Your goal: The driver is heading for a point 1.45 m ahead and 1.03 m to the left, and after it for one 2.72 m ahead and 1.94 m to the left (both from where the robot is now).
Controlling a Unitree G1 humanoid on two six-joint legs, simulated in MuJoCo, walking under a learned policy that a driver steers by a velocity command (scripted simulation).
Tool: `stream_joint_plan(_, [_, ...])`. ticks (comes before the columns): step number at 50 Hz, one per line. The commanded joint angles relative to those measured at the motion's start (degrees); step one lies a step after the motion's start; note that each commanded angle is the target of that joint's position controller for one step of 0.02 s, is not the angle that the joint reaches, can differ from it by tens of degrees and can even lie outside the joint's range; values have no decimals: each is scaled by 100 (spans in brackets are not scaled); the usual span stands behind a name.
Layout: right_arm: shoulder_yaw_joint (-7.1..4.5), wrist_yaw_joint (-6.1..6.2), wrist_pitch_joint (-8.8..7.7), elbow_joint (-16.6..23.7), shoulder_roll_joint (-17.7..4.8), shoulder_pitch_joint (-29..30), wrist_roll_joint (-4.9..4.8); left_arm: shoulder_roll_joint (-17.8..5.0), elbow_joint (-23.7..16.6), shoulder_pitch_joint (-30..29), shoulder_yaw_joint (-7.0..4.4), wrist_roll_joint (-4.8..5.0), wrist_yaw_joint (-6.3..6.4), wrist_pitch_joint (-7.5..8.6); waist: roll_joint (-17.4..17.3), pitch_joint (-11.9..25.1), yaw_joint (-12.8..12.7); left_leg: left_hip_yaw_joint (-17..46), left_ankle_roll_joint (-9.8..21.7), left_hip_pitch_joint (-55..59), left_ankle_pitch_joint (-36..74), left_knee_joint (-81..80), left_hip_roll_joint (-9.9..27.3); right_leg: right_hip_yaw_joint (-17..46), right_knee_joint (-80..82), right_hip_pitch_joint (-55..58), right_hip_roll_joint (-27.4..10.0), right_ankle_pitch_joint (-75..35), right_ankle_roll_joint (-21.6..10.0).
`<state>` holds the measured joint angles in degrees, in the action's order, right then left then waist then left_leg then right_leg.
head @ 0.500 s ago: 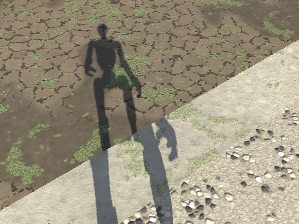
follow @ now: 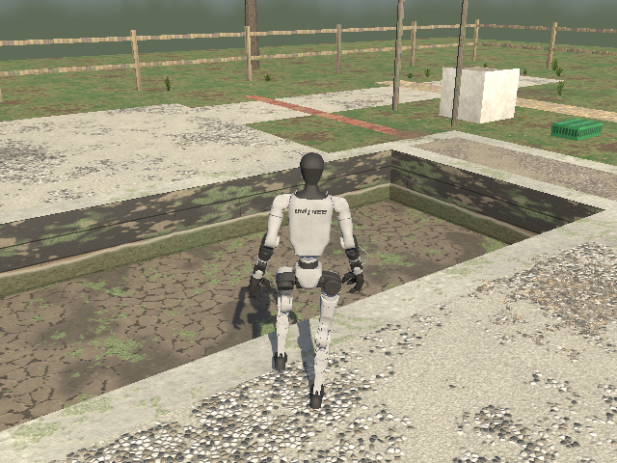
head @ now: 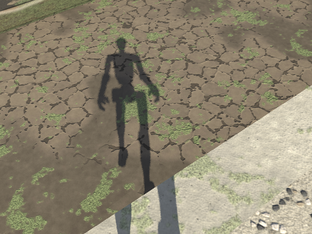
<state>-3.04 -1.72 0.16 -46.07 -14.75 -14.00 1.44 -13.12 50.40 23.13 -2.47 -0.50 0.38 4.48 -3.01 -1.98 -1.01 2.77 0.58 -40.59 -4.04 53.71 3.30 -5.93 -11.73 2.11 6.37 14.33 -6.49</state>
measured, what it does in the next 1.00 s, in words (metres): walks ahead, turning left: left foot, then right foot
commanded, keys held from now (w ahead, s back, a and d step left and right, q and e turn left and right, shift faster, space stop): q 1.00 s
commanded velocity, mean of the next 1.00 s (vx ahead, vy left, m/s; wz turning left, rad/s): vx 0.09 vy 0.00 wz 0.53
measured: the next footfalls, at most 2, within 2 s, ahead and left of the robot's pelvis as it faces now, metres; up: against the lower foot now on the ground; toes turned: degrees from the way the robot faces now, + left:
left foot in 0.16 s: +0.23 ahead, +0.09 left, +0.00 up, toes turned +7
right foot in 0.68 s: +0.21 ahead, -0.11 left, +0.00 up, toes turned +28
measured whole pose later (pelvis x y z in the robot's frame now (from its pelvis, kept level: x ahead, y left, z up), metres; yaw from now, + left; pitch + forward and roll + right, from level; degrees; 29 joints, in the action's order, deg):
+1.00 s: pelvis +0.12 -0.06 +0.00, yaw +34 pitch +1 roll +2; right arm -4.0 -0.2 7.0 -38.3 -17.9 -13.0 0.4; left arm -13.9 33.8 13.4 -0.2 -1.9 2.6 -1.0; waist -2.7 0.1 0.2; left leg 3.6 -5.4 -26.7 -24.8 64.5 -3.4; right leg -5.4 -28.5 -16.0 -1.7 14.0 -3.1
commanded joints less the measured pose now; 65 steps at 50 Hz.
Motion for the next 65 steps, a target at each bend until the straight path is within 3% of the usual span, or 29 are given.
stream_joint_plan(1, [23,1,-81,407,-157,346,78,-573,-319,-170,-60,33,111,112,584,-381,36,-593,55,467,539,-793,-189,-144,-225,-577,-1478,-4979,159])
stream_joint_plan(4, [77,-35,-78,441,-85,294,114,-690,-213,103,-53,28,241,51,862,-50,-51,-1085,274,977,320,-1516,-587,-286,-1137,-61,-1511,-6180,313])
stream_joint_plan(7, [-74,109,-149,179,-448,-1165,188,-917,-427,-400,-131,57,368,-43,1037,674,621,-950,625,2588,-81,-2200,-859,-283,-3434,-509,-1584,-6216,380])
stream_joint_plan(8, [-185,187,-248,96,-717,-1770,197,-982,-614,-905,-154,213,336,-61,574,963,1198,-339,1021,3564,2006,-3157,-391,-547,-5497,-1226,-987,-4157,529])
stream_joint_plan(9, [-330,240,-217,174,-1386,-1491,14,-249,-878,-404,10,71,312,-29,-856,1458,464,1537,1549,5389,7201,-1971,1250,-332,-7475,-3365,74,2136,722])
stream_joint_plan(10, [-391,226,-175,355,-1633,-1532,-179,-425,-862,213,36,66,274,-91,-289,2682,485,2541,2439,5661,7342,-2344,2025,944,-8218,-3588,-27,1713,758])
stream_joint_plan(11, [-344,290,-56,606,-1248,-830,-218,-619,-889,-89,48,42,285,-171,68,2274,407,2433,2433,4831,5128,-2762,1870,1122,-8166,-3646,-361,1129,763])
stream_joint_plan(12, [-168,334,61,678,-775,-370,-119,-749,-988,-451,22,-2,315,-240,329,1224,228,2089,2173,3661,3446,-3100,1514,985,-7807,-3785,-520,1003,748])
stream_joint_plan(13, [-59,332,87,681,-488,-216,-29,-838,-1113,-738,-16,-76,332,-323,555,694,108,1947,1903,3022,2578,-3335,1183,971,-7352,-3905,-595,988,749])
stream_joint_plan(14, [-58,336,73,689,-519,-190,9,-759,-1147,-676,1,-107,303,-454,418,524,-4,1681,1746,2517,2093,-3455,913,930,-6953,-3708,-631,926,749])
stream_joint_plan(16, [-118,321,1,683,-755,-314,14,-536,-1225,-670,62,-117,267,-709,141,551,-100,1339,1561,2002,2192,-3498,586,784,-6557,-3371,-522,697,756])
stream_joint_plan(19, [-184,292,-56,831,-955,-242,2,-475,-1307,-792,97,-130,251,-790,-68,842,-118,1349,1481,2121,2051,-3448,429,782,-6191,-3458,-454,444,784])
stream_joint_plan(24, [-183,401,238,1186,-843,-128,-48,-434,-1567,-1425,139,-95,218,-888,-448,753,140,1919,1156,2382,-957,-3744,179,915,-4965,-3639,-513,452,896])
stream_joint_plan(29, [-288,336,462,1472,-979,-2,35,-467,-1613,-1451,176,31,196,-707,-666,671,354,2552,1027,2329,-1673,-3837,224,837,-3416,-2802,-266,987,721])
stream_joint_plan(32, [-290,277,512,1560,-909,148,-21,-536,-1485,-939,142,118,217,-540,-823,659,206,2955,783,2277,-1841,-3855,138,867,-2057,-2055,-166,886,450])
stream_joint_plan(33, [-300,287,494,1588,-905,234,-121,-566,-1394,-638,120,83,241,-498,-704,640,30,2935,545,1996,-2333,-3764,-29,891,-1136,-1487,-239,351,347])
stream_joint_plan(34, [-280,315,449,1619,-762,120,-213,-916,-1389,-572,35,-2,280,-458,-74,608,99,2549,215,1490,-2867,-3135,-439,1637,-424,-1020,-935,742,195])
stream_joint_plan(35, [-229,319,418,1771,-469,70,-285,-1584,-1576,-797,-96,-111,276,-457,1412,512,195,1125,-67,522,-2954,-1451,-1415,3512,96,-807,-2596,1140,-276])
stream_joint_plan(36, [-346,391,370,1671,-897,266,-17,-1520,-1661,-1117,-101,-204,234,-439,1190,46,149,748,-140,152,-2842,-215,-1402,3548,36,-1582,-2869,-304,-581])
stream_joint_plan(38, [-378,350,385,1381,-966,-79,41,-854,-1786,-1549,89,-146,219,-401,695,319,538,642,-198,800,-2154,1131,-1178,2258,-434,-1891,-2169,-1828,-448])
stream_joint_plan(40, [-347,262,458,1213,-895,-323,8,-767,-1969,-1682,136,-120,219,-431,1034,641,557,339,-321,751,-1897,2181,-1174,1440,-802,-1526,-1742,-2856,-401])
stream_joint_plan(45, [-204,165,572,1268,-716,252,-107,-911,-1930,-820,28,-126,271,-493,1155,593,43,75,-659,189,-1860,1863,-903,1212,-1069,-510,-1851,-2992,-543])
stream_joint_plan(51, [-84,119,596,1354,-506,585,-134,-1026,-1936,-662,-107,-165,207,-515,1361,572,-125,-311,-472,1045,-2426,190,-583,1063,-1094,-821,-2169,-1777,-678])
stream_joint_plan(56, [-43,85,462,1413,-432,343,-212,-1115,-1945,-940,-176,-146,200,-548,1390,679,72,-741,-24,2248,-2087,-1604,-593,810,-1460,-1430,-2218,-1492,-440])
stream_joint_plan(58, [-44,121,257,1264,-501,-83,-168,-1088,-1821,-780,-223,-132,211,-652,470,728,266,-319,131,3394,-1021,-3199,-571,222,-2548,-2250,-1909,-592,237])
stream_joint_plan(59, [-167,173,172,1376,-1105,-128,-115,-590,-1993,-554,-98,-218,183,-726,-1185,665,45,2094,476,3963,-205,-3591,1121,-332,-4179,-3750,-1305,1779,779])
stream_joint_plan(60, [-328,227,179,1402,-1550,-416,-91,-691,-2382,-1398,-52,-110,314,-802,-1567,338,594,3005,1342,3353,1875,-3542,1756,341,-4755,-4485,-718,2318,915])
stream_joint_plan(61, [-250,248,201,1301,-1264,-490,-10,-833,-2304,-1525,-88,-54,356,-837,-858,189,522,2554,1572,3402,1792,-3478,1584,690,-5307,-4558,-885,1951,981])
stream_joint_plan(65, [-92,299,252,1465,-796,315,-59,-977,-1820,-1041,-184,-160,229,-841,-430,385,11,1393,1240,2974,1774,-3189,479,726,-5873,-4053,-858,692,1097])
